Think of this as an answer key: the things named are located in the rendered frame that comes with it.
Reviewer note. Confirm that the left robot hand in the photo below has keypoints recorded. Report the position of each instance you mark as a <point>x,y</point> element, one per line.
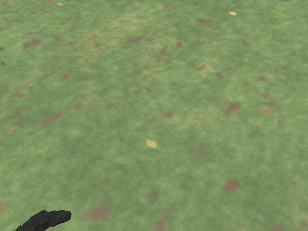
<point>43,220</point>

